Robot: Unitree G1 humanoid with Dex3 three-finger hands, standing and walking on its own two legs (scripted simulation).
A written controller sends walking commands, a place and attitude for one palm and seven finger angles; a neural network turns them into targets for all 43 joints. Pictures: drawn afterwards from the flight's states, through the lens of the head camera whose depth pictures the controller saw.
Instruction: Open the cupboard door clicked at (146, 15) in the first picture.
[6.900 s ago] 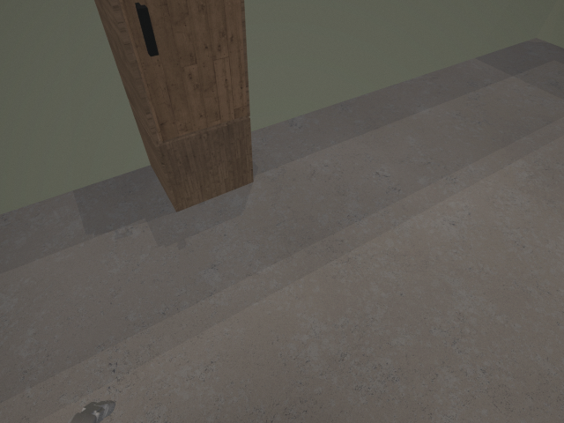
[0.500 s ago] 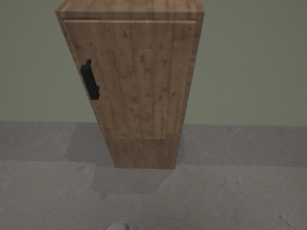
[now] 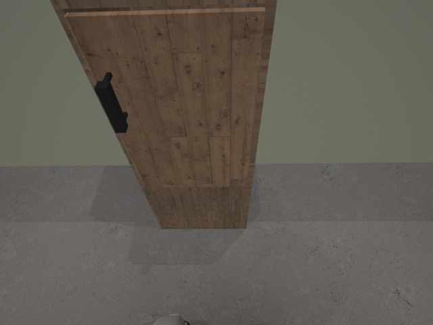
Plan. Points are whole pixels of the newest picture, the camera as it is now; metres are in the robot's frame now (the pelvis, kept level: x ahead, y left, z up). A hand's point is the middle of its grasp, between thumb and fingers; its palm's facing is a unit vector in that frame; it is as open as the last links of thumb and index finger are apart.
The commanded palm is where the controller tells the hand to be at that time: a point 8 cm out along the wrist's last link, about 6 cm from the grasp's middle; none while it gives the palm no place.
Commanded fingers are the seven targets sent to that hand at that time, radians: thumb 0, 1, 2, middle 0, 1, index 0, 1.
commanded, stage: come to a stop and stand still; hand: left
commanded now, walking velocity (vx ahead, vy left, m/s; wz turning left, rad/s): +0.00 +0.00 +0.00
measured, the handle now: (115, 103) +0.55 +0.28 +0.08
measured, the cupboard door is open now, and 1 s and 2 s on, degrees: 0 0 0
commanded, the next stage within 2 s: look again from close up in 0.70 s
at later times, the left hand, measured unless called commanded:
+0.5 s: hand out of the picture -0.02 +0.15 -0.16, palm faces +0.09 -0.98 -0.20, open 7.3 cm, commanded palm none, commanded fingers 0.00 0.90 0.90 -0.20 -0.30 -0.20 -0.30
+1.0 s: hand out of the picture -0.04 +0.16 -0.16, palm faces +0.05 -0.98 -0.21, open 7.4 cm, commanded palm none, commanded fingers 0.00 0.90 0.90 -0.20 -0.30 -0.20 -0.30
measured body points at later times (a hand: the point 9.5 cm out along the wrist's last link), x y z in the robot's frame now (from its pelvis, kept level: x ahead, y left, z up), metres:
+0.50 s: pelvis -0.04 -0.04 +0.02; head -0.04 -0.03 +0.47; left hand -0.03 +0.20 -0.14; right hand -0.04 -0.25 -0.14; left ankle -0.09 +0.09 -0.72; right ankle +0.00 -0.12 -0.72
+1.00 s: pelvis -0.05 -0.02 +0.01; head -0.06 -0.02 +0.46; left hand -0.04 +0.21 -0.15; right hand -0.06 -0.27 -0.14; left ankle -0.09 +0.09 -0.72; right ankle +0.00 -0.12 -0.72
